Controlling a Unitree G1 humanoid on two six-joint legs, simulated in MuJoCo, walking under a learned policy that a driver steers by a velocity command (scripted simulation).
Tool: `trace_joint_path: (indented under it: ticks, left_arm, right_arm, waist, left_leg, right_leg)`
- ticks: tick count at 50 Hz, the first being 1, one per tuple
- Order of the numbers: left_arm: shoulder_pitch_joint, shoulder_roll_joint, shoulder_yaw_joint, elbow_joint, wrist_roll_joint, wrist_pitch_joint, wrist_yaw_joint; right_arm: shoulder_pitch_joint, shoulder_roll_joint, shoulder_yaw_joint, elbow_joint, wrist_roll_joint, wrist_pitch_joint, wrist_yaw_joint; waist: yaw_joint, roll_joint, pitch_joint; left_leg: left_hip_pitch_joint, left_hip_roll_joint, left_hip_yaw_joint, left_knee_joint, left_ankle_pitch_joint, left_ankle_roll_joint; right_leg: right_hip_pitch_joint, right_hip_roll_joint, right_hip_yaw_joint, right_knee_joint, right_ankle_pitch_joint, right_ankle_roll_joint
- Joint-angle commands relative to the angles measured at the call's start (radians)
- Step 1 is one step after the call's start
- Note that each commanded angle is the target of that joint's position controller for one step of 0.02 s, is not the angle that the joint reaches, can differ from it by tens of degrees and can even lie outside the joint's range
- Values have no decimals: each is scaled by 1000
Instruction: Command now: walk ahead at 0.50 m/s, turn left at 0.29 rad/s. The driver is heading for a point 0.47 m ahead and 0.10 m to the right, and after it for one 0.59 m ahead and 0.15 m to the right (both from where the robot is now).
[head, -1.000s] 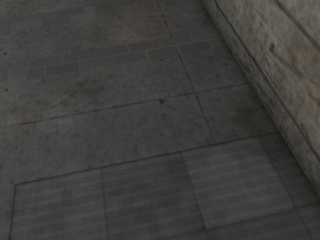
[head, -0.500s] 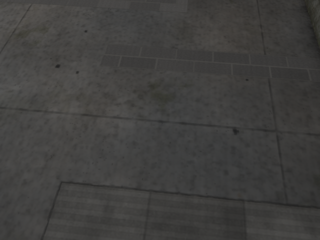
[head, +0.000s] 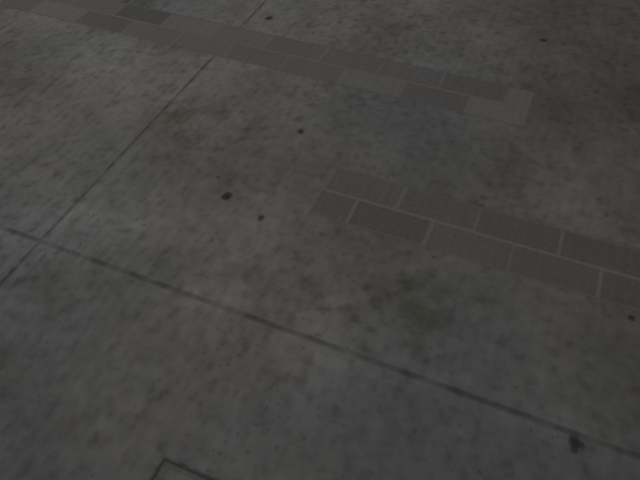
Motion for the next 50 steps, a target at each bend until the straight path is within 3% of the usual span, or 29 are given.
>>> trace_joint_path:
  ticks: [1,3,6,11,13,14,15,16,17,18,19,20,21,23,25,28,32,37,38,40,41,42,43,44,45,46,47,48,50]
  left_arm:
    - [24,102,21,-25,-11,-14,-6]
    - [37,137,28,-5,-19,-11,-5]
    - [57,175,35,20,-24,0,2]
    - [145,210,39,72,-41,17,2]
    - [150,222,42,84,-45,29,5]
    - [136,232,44,85,-47,35,8]
    - [136,218,38,84,-44,36,9]
    - [120,170,18,63,-28,31,9]
    - [209,62,-16,30,-19,18,11]
    - [203,120,-2,42,-39,9,13]
    - [144,181,20,27,-59,10,12]
    - [96,175,21,16,-56,15,13]
    - [72,163,23,13,-43,23,15]
    - [102,131,26,25,-40,49,14]
    - [100,103,24,24,-40,65,13]
    - [37,91,25,-5,-33,70,12]
    - [-84,67,11,-47,-32,62,-14]
    - [-229,64,4,-129,-33,61,-45]
    - [-237,70,6,-142,-33,62,-51]
    - [-200,99,22,-154,-31,68,-55]
    - [-126,127,38,-144,-31,72,-53]
    - [20,169,65,-110,-26,72,-44]
    - [160,237,94,-79,-20,78,-23]
    - [110,351,99,-97,-5,71,-9]
    - [152,268,78,-126,-3,62,-11]
    - [104,217,60,-110,1,55,-16]
    - [54,181,51,-99,-17,51,-16]
    - [-2,150,42,-101,-24,51,-13]
    - [-60,144,35,-107,-5,49,-8]
  right_arm:
    - [-17,-44,-13,-77,-5,-11,6]
    - [-79,-26,-2,-98,-17,-13,9]
    - [-184,-1,16,-120,-18,-34,23]
    - [-308,-29,12,-156,-3,-50,40]
    - [-294,-52,2,-163,-2,-58,44]
    - [-236,-70,-9,-149,-5,-62,42]
    - [-121,-109,-31,-114,-11,-62,34]
    - [46,-168,-54,-86,-26,-60,21]
    - [143,-263,-75,-77,-45,-47,12]
    - [165,-192,-58,-69,-38,-44,14]
    - [109,-143,-40,-63,-26,-45,16]
    - [47,-106,-28,-64,-22,-48,19]
    - [-9,-72,-18,-60,-25,-53,23]
    - [-68,-46,-16,-50,-34,-71,27]
    - [-79,-54,-24,-30,-37,-88,23]
    - [-58,-75,-34,5,-41,-93,13]
    - [-33,-113,-42,33,-34,-81,0]
    - [44,-156,-56,79,-12,-49,-4]
    - [46,-164,-59,83,-8,-41,-5]
    - [33,-194,-66,80,-3,-29,-12]
    - [26,-209,-70,77,1,-21,-16]
    - [11,-203,-66,73,6,-14,-20]
    - [20,-169,-50,58,-6,-23,-23]
    - [138,-15,1,7,-50,-47,-5]
    - [88,-117,-11,34,-24,-73,8]
    - [-4,-151,-24,13,16,-75,12]
    - [-33,-128,-15,6,8,-75,4]
    - [-52,-123,-17,14,-12,-68,-5]
    - [-10,-120,-22,29,-17,-36,-12]
  waist:
    - [-3,-143,-13]
    - [8,-128,4]
    - [42,-121,18]
    - [78,-131,30]
    - [46,-138,30]
    - [2,-135,4]
    - [-55,-116,-67]
    - [-135,-71,-195]
    - [-122,175,-346]
    - [-141,185,-373]
    - [-125,126,-223]
    - [-96,93,-142]
    - [-67,72,-79]
    - [-14,93,-37]
    - [5,59,-16]
    - [-2,20,12]
    - [-44,0,46]
    - [-92,-12,89]
    - [-87,-5,84]
    - [-46,35,28]
    - [1,51,-25]
    - [86,31,-96]
    - [150,-51,-181]
    - [10,-330,-282]
    - [101,-175,-483]
    - [99,-122,-347]
    - [62,-69,-224]
    - [32,-50,-156]
    - [-28,-75,-125]
  left_leg:
    - [-179,78,-9,-75,43,-13]
    - [-197,97,17,-194,98,-26]
    - [-149,103,47,-410,246,-25]
    - [-42,62,75,-600,301,-7]
    - [18,46,73,-660,255,18]
    - [118,28,87,-704,258,35]
    - [298,14,98,-730,260,58]
    - [564,132,-7,-697,278,106]
    - [901,403,-397,-736,169,235]
    - [853,437,-585,-842,38,271]
    - [735,407,-453,-866,6,237]
    - [618,362,-332,-892,37,211]
    - [514,321,-248,-931,94,198]
    - [381,276,-122,-998,203,181]
    - [342,272,-34,-1032,321,186]
    - [368,271,63,-1045,423,185]
    - [400,258,173,-1053,436,162]
    - [551,305,231,-1002,504,142]
    - [576,310,245,-970,578,132]
    - [603,306,279,-845,908,110]
    - [600,297,293,-723,1057,98]
    - [530,261,313,-521,1090,70]
    - [302,211,308,-241,824,20]
    - [-157,6,247,153,-240,-57]
    - [-171,-6,15,266,-300,-57]
    - [-216,49,6,245,-218,-47]
    - [-225,93,27,152,-146,-41]
    - [-193,118,38,81,-106,-45]
    - [-48,124,41,20,-45,-56]
  right_leg:
    - [151,-257,279,-244,106,-187]
    - [148,-263,238,-274,151,-203]
    - [144,-244,160,-280,195,-181]
    - [182,-275,151,-243,200,-154]
    - [209,-293,178,-199,237,-137]
    - [200,-281,168,-139,315,-119]
    - [163,-235,133,-6,419,-94]
    - [17,-181,92,234,305,-53]
    - [-347,-41,8,610,-164,24]
    - [-454,-34,128,781,-391,31]
    - [-517,-81,143,835,-326,26]
    - [-507,-120,117,817,-248,25]
    - [-482,-144,110,777,-184,31]
    - [-384,-173,116,740,-99,41]
    - [-382,-172,121,725,-43,54]
    - [-443,-170,140,619,71,65]
    - [-420,-159,81,392,230,49]
    - [-459,-142,6,245,155,-1]
    - [-444,-129,-14,228,113,-16]
    - [-329,-66,-76,218,12,-55]
    - [-223,-24,-101,213,-31,-79]
    - [-14,22,-105,131,37,-112]
    - [289,-52,39,94,220,-158]
    - [645,-373,573,82,474,-358]
    - [670,-447,730,-7,547,-418]
    - [569,-407,528,-7,688,-363]
    - [427,-347,393,-7,689,-306]
    - [302,-308,324,-34,665,-268]
    - [115,-269,243,-102,697,-251]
